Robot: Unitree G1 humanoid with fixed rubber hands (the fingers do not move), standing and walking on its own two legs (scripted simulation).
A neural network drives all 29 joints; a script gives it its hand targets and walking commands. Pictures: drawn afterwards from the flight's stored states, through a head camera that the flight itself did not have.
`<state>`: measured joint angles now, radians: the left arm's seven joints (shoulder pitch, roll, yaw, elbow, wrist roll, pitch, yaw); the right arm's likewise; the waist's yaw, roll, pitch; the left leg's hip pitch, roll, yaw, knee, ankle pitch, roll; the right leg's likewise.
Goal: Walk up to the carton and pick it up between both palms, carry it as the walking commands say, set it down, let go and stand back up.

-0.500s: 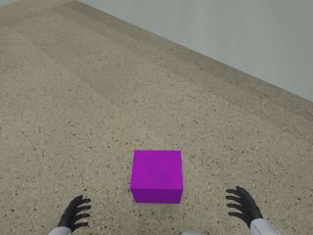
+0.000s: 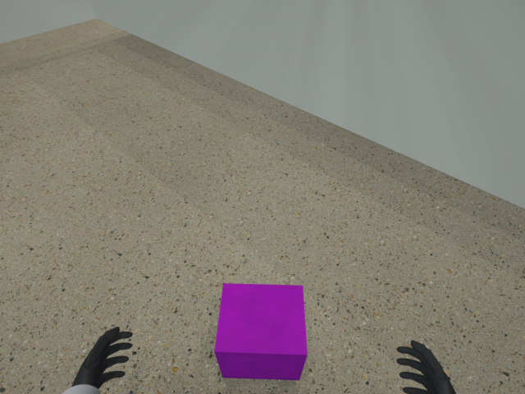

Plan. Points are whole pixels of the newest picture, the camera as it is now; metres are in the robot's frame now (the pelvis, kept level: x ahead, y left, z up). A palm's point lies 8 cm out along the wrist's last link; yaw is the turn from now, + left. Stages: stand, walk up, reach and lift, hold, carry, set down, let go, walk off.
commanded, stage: stand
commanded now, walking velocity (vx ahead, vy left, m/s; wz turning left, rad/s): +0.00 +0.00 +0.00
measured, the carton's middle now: (261, 332) +0.45 -0.01 -0.63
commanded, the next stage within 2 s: none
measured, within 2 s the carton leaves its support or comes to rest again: neither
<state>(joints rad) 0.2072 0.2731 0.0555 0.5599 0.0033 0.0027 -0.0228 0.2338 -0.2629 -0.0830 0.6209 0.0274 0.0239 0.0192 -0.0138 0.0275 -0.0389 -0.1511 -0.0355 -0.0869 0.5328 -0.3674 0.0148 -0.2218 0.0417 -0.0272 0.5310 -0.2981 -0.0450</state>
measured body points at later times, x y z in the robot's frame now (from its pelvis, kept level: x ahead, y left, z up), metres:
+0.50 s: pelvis -0.03 +0.00 +0.00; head -0.07 -0.01 +0.45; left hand +0.15 +0.26 -0.06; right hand +0.11 -0.28 -0.09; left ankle -0.05 +0.12 -0.73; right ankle -0.01 -0.09 -0.73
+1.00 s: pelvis -0.03 -0.01 +0.00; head -0.07 -0.01 +0.45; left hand +0.13 +0.26 -0.06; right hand +0.10 -0.28 -0.10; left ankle -0.05 +0.12 -0.73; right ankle -0.01 -0.09 -0.73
